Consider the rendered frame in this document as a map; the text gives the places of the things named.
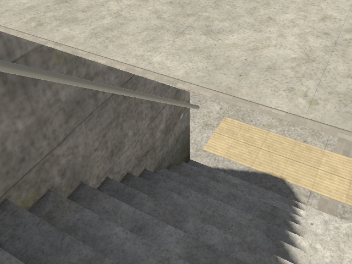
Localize stairs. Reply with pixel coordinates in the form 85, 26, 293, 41
0, 159, 352, 264

